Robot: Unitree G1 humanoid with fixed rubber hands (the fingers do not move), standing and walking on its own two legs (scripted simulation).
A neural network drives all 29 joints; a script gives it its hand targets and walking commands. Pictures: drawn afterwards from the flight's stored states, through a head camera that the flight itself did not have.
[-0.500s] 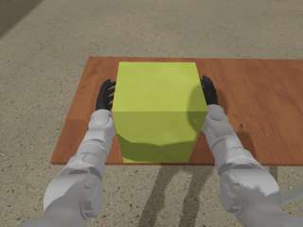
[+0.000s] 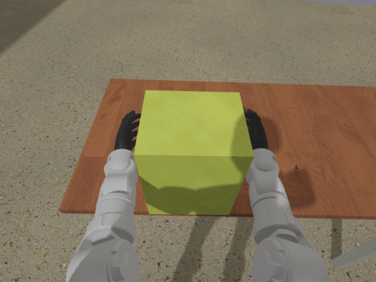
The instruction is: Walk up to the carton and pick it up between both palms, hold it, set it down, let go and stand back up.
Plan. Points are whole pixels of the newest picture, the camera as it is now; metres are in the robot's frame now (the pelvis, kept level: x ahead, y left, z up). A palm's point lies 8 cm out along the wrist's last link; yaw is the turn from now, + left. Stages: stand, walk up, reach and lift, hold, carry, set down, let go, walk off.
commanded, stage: reach and lift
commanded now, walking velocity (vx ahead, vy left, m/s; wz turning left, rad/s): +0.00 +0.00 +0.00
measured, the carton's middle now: (190, 157) +0.39 -0.01 +0.05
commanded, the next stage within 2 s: none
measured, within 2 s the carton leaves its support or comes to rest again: leaves its support in 0.34 s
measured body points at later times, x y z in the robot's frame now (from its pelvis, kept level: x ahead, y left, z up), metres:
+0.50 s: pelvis -0.01 +0.01 +0.00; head +0.01 +0.03 +0.45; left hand +0.40 +0.14 +0.08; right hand +0.39 -0.15 +0.11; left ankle +0.00 +0.14 -0.75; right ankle -0.02 -0.09 -0.75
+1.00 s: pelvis -0.02 +0.00 +0.00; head -0.03 +0.03 +0.45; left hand +0.39 +0.14 +0.11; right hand +0.37 -0.15 +0.13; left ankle +0.00 +0.14 -0.75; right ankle -0.03 -0.09 -0.75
